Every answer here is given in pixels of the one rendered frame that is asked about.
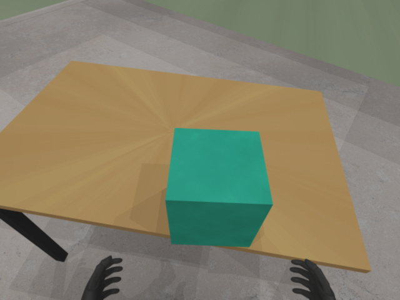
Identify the robot left hand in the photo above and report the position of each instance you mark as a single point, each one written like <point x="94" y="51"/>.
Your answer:
<point x="97" y="283"/>

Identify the robot right hand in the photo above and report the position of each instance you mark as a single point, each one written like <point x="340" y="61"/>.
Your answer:
<point x="318" y="284"/>

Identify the table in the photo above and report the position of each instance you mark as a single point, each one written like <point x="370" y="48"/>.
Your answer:
<point x="94" y="147"/>

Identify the carton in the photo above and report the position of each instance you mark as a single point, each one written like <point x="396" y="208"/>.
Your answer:
<point x="218" y="191"/>

